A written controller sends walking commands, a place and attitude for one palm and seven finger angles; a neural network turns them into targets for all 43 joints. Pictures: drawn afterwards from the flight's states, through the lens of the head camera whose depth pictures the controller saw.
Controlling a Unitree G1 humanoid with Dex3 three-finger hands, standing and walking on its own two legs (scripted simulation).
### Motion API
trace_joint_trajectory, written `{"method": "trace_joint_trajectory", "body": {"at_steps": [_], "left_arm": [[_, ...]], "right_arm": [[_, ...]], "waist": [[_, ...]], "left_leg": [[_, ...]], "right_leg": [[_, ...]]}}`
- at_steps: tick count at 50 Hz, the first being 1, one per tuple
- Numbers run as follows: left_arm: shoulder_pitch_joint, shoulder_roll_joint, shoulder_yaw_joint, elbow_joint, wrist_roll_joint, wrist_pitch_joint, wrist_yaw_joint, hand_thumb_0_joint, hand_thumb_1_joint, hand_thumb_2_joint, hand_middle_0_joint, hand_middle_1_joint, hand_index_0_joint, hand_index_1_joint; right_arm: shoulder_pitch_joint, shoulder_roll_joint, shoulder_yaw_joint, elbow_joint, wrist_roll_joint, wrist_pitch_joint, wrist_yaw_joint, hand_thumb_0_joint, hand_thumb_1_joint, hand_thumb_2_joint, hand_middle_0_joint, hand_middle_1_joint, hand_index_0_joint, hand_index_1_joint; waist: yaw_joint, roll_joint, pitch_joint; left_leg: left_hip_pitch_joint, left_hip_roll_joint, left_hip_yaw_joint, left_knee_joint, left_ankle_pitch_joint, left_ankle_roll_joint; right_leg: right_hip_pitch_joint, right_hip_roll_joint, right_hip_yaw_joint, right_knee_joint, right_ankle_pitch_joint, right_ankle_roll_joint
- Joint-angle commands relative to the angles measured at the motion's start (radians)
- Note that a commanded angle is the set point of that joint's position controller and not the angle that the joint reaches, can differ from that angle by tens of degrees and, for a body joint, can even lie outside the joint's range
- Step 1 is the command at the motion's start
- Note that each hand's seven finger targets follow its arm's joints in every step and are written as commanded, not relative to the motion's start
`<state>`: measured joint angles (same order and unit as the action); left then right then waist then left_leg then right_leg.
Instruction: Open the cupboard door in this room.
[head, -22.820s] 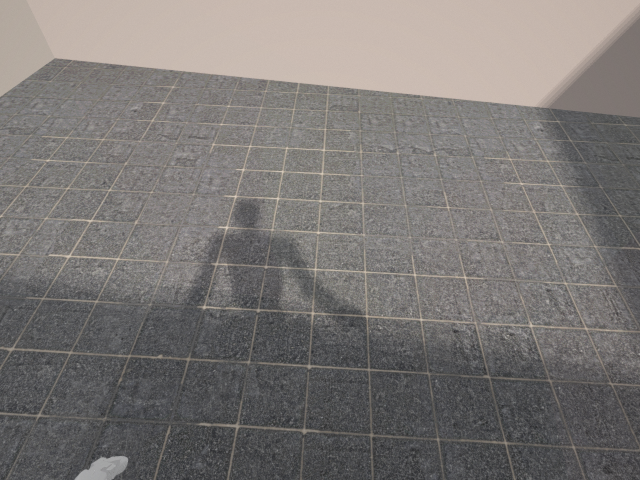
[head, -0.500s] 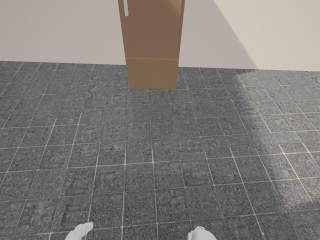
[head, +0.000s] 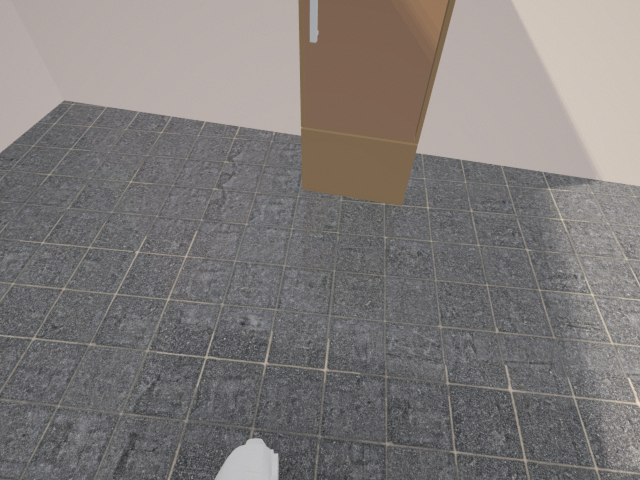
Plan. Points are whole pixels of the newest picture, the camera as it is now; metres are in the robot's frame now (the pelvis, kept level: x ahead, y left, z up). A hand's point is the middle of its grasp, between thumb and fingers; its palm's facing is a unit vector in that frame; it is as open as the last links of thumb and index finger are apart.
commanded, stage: turn or walk to find it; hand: left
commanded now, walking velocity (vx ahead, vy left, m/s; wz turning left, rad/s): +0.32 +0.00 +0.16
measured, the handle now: (315, 11) +1.35 +0.13 +0.02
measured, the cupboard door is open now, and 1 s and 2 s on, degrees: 0 0 0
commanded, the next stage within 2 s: stand and wait in 0.02 s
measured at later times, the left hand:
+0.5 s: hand (181, 432) +0.20 +0.23 -0.17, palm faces +0.07 -0.97 -0.21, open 7.3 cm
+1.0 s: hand out of the picture +0.14 +0.16 -0.17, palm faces +0.08 -0.98 -0.17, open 7.3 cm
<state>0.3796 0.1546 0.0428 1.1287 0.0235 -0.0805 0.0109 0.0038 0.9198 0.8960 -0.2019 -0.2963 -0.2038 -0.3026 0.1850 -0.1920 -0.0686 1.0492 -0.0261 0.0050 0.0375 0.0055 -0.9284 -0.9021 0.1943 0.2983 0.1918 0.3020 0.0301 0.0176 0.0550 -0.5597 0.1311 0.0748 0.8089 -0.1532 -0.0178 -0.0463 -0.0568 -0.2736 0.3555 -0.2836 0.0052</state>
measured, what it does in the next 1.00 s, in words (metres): walks ahead: left foot, then right foot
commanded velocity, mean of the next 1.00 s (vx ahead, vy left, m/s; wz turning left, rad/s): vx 0.00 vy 0.00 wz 0.00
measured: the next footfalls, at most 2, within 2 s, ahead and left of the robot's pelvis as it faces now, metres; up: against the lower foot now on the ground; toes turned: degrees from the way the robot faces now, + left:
left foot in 0.12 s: +0.18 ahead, +0.14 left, +0.00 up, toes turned +10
right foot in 0.52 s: +0.21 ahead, -0.08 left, +0.00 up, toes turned -6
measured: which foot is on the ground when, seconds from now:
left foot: up 0.00-0.10, down 0.12-1.00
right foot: down 0.00-0.12, up 0.14-0.50, down 0.52-1.00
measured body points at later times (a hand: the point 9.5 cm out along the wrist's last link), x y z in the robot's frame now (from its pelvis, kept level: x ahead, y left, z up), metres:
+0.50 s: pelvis +0.14 +0.05 -0.01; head +0.13 +0.05 +0.44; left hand +0.20 +0.28 -0.16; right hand +0.20 -0.18 -0.16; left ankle +0.14 +0.13 -0.74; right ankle +0.17 -0.08 -0.73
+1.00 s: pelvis +0.17 +0.01 +0.00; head +0.17 +0.01 +0.45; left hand +0.14 +0.22 -0.16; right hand +0.13 -0.19 -0.17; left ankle +0.14 +0.13 -0.74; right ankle +0.17 -0.08 -0.74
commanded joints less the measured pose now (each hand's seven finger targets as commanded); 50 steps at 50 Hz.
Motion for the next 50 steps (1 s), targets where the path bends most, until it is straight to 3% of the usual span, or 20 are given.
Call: {"method": "trace_joint_trajectory", "body": {"at_steps": [1,3,4,5,6,7,8,10,12,15,21,24,25,26,27,28,29,32,34,50], "left_arm": [[0.066,0.151,0.018,-0.022,0.003,-0.007,0.003,0.000,0.900,0.900,-0.200,-0.300,-0.200,-0.300],[0.055,0.154,0.018,-0.016,0.000,0.001,0.006,0.000,0.900,0.900,-0.200,-0.300,-0.200,-0.300],[0.044,0.155,0.016,-0.014,-0.005,0.006,0.008,0.000,0.900,0.900,-0.200,-0.300,-0.200,-0.300],[0.077,0.125,0.010,-0.026,-0.012,0.009,0.005,0.000,0.900,0.900,-0.200,-0.300,-0.200,-0.300],[0.108,0.074,-0.005,-0.041,-0.021,0.008,0.000,0.000,0.900,0.900,-0.200,-0.300,-0.200,-0.300],[0.074,0.087,-0.011,-0.053,-0.015,0.015,0.013,0.000,0.900,0.900,-0.200,-0.300,-0.200,-0.300],[0.018,0.074,-0.012,-0.055,-0.019,0.020,0.016,0.000,0.900,0.900,-0.200,-0.300,-0.200,-0.300],[-0.043,0.061,-0.011,-0.045,-0.010,0.027,0.006,0.000,0.900,0.900,-0.200,-0.300,-0.200,-0.300],[-0.008,0.031,-0.012,-0.023,-0.010,0.047,0.004,0.000,0.900,0.900,-0.200,-0.300,-0.200,-0.300],[0.035,0.016,-0.013,-0.013,-0.008,0.075,0.010,0.000,0.900,0.900,-0.200,-0.300,-0.200,-0.300],[-0.058,0.018,-0.018,-0.064,-0.001,0.086,0.015,0.000,0.900,0.900,-0.200,-0.300,-0.200,-0.300],[-0.042,0.053,-0.018,-0.058,-0.002,0.078,0.017,0.000,0.900,0.900,-0.200,-0.300,-0.200,-0.300],[-0.020,0.078,-0.020,-0.049,-0.001,0.070,0.019,0.000,0.900,0.900,-0.200,-0.300,-0.200,-0.300],[-0.046,0.107,-0.024,-0.051,-0.001,0.061,0.021,0.000,0.900,0.900,-0.200,-0.300,-0.200,-0.300],[-0.077,0.128,-0.025,-0.059,-0.006,0.058,0.020,0.000,0.900,0.900,-0.200,-0.300,-0.200,-0.300],[-0.108,0.147,-0.018,-0.059,-0.012,0.048,0.017,0.000,0.900,0.900,-0.200,-0.300,-0.200,-0.300],[-0.117,0.142,-0.019,-0.061,-0.015,0.047,0.017,0.000,0.900,0.900,-0.200,-0.300,-0.200,-0.300],[-0.119,0.104,-0.027,-0.058,-0.022,0.050,0.020,0.000,0.900,0.900,-0.200,-0.300,-0.200,-0.300],[-0.085,0.099,-0.030,-0.044,-0.024,0.049,0.025,0.000,0.900,0.900,-0.200,-0.300,-0.200,-0.300],[-0.003,0.045,-0.039,0.006,-0.021,0.052,0.036,0.000,0.900,0.900,-0.200,-0.300,-0.200,-0.300]], "right_arm": [[-0.115,0.001,0.013,-0.103,0.002,-0.040,0.010,0.000,-0.900,-0.900,0.200,0.300,0.200,0.300],[-0.053,-0.019,0.012,-0.084,-0.001,-0.050,-0.002,0.000,-0.900,-0.900,0.200,0.300,0.200,0.300],[0.061,-0.058,0.004,-0.049,-0.006,-0.057,-0.009,0.000,-0.900,-0.900,0.200,0.300,0.200,0.300],[0.202,-0.145,-0.012,-0.016,-0.012,-0.065,-0.023,0.000,-0.900,-0.900,0.200,0.300,0.200,0.300],[0.293,-0.240,-0.030,0.010,-0.003,-0.063,-0.039,0.000,-0.900,-0.900,0.200,0.300,0.200,0.300],[0.286,-0.247,-0.022,0.022,0.012,-0.057,-0.051,0.000,-0.900,-0.900,0.200,0.300,0.200,0.300],[0.215,-0.231,-0.022,0.006,0.015,-0.059,-0.059,0.000,-0.900,-0.900,0.200,0.300,0.200,0.300],[0.102,-0.135,0.003,-0.012,0.009,-0.065,-0.062,0.000,-0.900,-0.900,0.200,0.300,0.200,0.300],[0.063,-0.092,0.021,-0.008,0.012,-0.074,-0.064,0.000,-0.900,-0.900,0.200,0.300,0.200,0.300],[0.020,-0.075,0.025,-0.014,0.016,-0.069,-0.063,0.000,-0.900,-0.900,0.200,0.300,0.200,0.300],[0.019,-0.066,0.012,-0.015,0.004,-0.048,-0.064,0.000,-0.900,-0.900,0.200,0.300,0.200,0.300],[0.025,-0.063,0.013,0.001,0.009,-0.038,-0.064,0.000,-0.900,-0.900,0.200,0.300,0.200,0.300],[0.029,-0.046,0.020,0.004,0.013,-0.039,-0.062,0.000,-0.900,-0.900,0.200,0.300,0.200,0.300],[0.055,-0.018,0.026,0.006,0.017,-0.036,-0.058,0.000,-0.900,-0.900,0.200,0.300,0.200,0.300],[0.078,-0.008,0.033,0.016,0.016,-0.032,-0.054,0.000,-0.900,-0.900,0.200,0.300,0.200,0.300],[0.101,-0.009,0.036,0.033,0.010,-0.021,-0.055,0.000,-0.900,-0.900,0.200,0.300,0.200,0.300],[0.114,-0.019,0.035,0.042,0.010,-0.015,-0.054,0.000,-0.900,-0.900,0.200,0.300,0.200,0.300],[0.153,-0.015,0.048,0.078,0.009,-0.030,-0.057,0.000,-0.900,-0.900,0.200,0.300,0.200,0.300],[0.151,-0.022,0.050,0.090,0.014,-0.039,-0.060,0.000,-0.900,-0.900,0.200,0.300,0.200,0.300],[0.201,0.022,0.051,0.123,0.019,-0.023,-0.074,0.000,-0.900,-0.900,0.200,0.300,0.200,0.300]], "waist": [[0.021,-0.138,0.066],[-0.020,-0.119,0.028],[-0.072,-0.052,-0.040],[-0.117,0.103,-0.177],[-0.130,0.297,-0.276],[-0.129,0.262,-0.335],[-0.115,0.221,-0.261],[-0.071,0.091,-0.097],[-0.034,0.119,-0.089],[0.003,0.092,-0.085],[-0.006,0.101,-0.015],[0.014,0.059,-0.010],[0.022,0.003,-0.021],[-0.010,-0.064,-0.012],[-0.028,-0.077,0.004],[-0.042,-0.215,0.003],[-0.044,-0.259,0.016],[-0.041,-0.059,-0.010],[-0.023,-0.013,-0.047],[-0.034,-0.027,0.026]], "left_leg": [[0.041,-0.027,0.037,-0.147,-0.059,0.027],[0.185,-0.061,0.065,-0.241,-0.063,0.038],[0.381,-0.081,0.070,-0.327,0.019,0.043],[0.651,0.051,-0.081,-0.348,0.235,0.087],[0.859,0.282,-0.367,-0.355,0.610,0.203],[0.844,0.331,-0.363,-0.389,0.637,0.245],[0.736,0.339,-0.341,-0.402,0.613,0.260],[0.536,0.251,-0.204,-0.439,0.619,0.211],[0.431,0.182,-0.096,-0.474,0.640,0.165],[0.340,0.153,-0.060,-0.524,0.471,0.167],[0.297,0.140,-0.088,-0.525,0.252,0.166],[0.287,0.097,-0.089,-0.449,0.153,0.117],[0.283,0.051,-0.061,-0.404,0.084,0.074],[0.276,-0.004,-0.041,-0.398,-0.008,0.034],[0.300,-0.034,-0.029,-0.414,-0.068,0.017],[0.333,-0.056,-0.012,-0.406,-0.104,0.002],[0.383,-0.058,-0.005,-0.394,-0.115,0.000],[0.430,-0.010,-0.045,-0.478,0.049,0.022],[0.422,0.004,-0.044,-0.479,0.120,0.025],[0.429,0.001,-0.028,-0.500,0.004,0.023]], "right_leg": [[0.004,-0.295,0.150,-0.134,0.259,-0.111],[0.002,-0.276,0.112,-0.004,0.434,-0.091],[-0.050,-0.234,0.060,0.181,0.500,-0.059],[-0.203,-0.146,0.018,0.424,0.322,-0.002],[-0.442,-0.020,0.046,0.687,-0.292,0.036],[-0.469,-0.023,0.160,0.815,-0.381,0.023],[-0.515,-0.051,0.202,0.872,-0.328,0.022],[-0.497,-0.097,0.228,0.816,-0.228,0.035],[-0.389,-0.094,0.226,0.726,-0.149,0.045],[-0.319,-0.079,0.221,0.653,-0.071,0.053],[-0.235,-0.055,0.197,0.362,-0.032,0.057],[-0.127,-0.047,0.190,0.134,0.094,0.051],[-0.090,-0.077,0.231,0.046,0.186,0.041],[-0.096,-0.136,0.305,0.012,0.256,0.010],[-0.140,-0.179,0.333,0.004,0.261,-0.023],[-0.185,-0.182,0.364,-0.026,0.218,-0.053],[-0.241,-0.186,0.361,-0.071,0.147,-0.064],[-0.198,-0.110,0.289,-0.009,0.194,-0.035],[-0.114,-0.098,0.268,0.011,0.285,-0.025],[-0.155,-0.089,0.279,-0.051,0.194,-0.031]]}}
